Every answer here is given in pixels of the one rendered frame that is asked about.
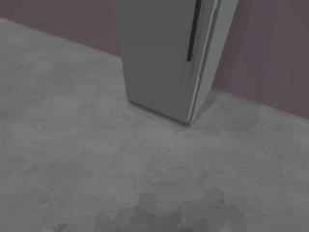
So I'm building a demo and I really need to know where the robot left hand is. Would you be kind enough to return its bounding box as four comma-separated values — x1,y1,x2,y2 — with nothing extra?
43,221,67,232

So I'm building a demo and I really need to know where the fridge door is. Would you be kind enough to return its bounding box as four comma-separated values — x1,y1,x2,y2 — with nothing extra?
114,0,217,123

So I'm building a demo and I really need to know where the handle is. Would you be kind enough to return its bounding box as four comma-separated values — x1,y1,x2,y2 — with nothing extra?
186,0,202,62

